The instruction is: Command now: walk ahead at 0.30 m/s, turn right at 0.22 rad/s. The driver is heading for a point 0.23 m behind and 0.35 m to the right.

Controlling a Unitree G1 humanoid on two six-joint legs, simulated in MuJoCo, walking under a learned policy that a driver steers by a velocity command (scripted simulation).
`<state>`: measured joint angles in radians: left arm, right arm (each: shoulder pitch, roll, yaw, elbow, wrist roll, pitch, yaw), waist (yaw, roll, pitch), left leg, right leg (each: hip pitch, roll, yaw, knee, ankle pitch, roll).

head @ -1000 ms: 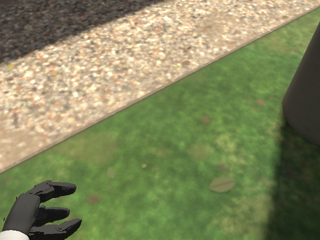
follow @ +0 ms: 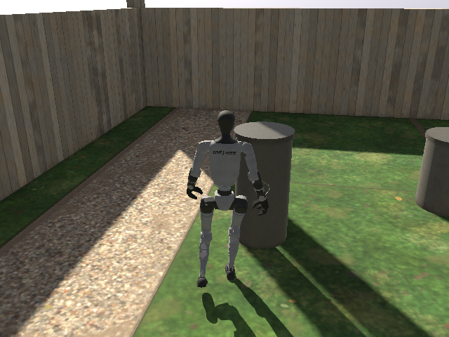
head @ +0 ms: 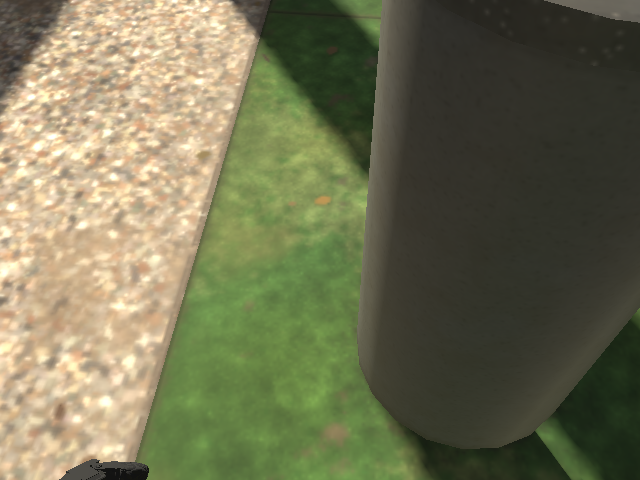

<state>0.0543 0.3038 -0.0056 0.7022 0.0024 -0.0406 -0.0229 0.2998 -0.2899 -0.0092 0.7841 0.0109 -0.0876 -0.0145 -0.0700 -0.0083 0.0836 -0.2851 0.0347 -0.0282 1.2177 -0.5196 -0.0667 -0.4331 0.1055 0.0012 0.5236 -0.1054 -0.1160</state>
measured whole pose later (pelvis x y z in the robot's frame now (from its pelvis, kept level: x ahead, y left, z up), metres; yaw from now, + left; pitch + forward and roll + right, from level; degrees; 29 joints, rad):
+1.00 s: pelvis +0.09 +0.07 +0.01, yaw -42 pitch +1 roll +1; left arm 0.25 0.29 0.06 0.74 0.02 0.04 0.00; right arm 0.16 -0.33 -0.07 0.68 -0.03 0.04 -0.02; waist 0.00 0.07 0.09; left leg -0.51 0.06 0.03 1.05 -0.41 -0.09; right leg -0.24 0.06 0.04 0.53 -0.29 -0.06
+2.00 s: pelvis +0.03 +0.00 +0.03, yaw -99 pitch +3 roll +3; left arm 0.37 0.29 0.06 0.60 -0.01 -0.02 0.01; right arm 0.09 -0.35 -0.10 0.71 -0.01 -0.07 0.01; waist 0.04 0.04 0.00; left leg -0.56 0.00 -0.09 0.82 -0.18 -0.05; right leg -0.19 0.06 0.23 0.39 -0.24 -0.07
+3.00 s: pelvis -0.18 -0.55 +0.01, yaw -138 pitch +0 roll -1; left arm 0.18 0.26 0.04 0.83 -0.01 -0.03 0.00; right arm 0.14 -0.27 -0.02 0.74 0.00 -0.05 -0.02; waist 0.03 0.05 0.07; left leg -0.55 0.07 -0.05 0.63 -0.02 -0.06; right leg -0.10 0.12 0.04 0.39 -0.28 -0.08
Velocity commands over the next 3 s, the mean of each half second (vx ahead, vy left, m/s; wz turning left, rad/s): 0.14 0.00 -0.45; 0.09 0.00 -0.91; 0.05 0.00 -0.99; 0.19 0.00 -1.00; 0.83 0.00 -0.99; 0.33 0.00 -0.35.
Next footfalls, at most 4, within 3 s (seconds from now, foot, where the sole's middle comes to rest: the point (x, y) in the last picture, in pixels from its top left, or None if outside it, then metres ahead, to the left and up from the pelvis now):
0.38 left None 0.21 0.17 -0.76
0.86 right None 0.06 -0.01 -0.76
1.30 left None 0.24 0.06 -0.76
1.72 right None -0.05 0.00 -0.76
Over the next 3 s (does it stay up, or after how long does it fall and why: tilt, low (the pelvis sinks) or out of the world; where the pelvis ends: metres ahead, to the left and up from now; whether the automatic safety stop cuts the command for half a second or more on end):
stays up -0.18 -0.55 0.01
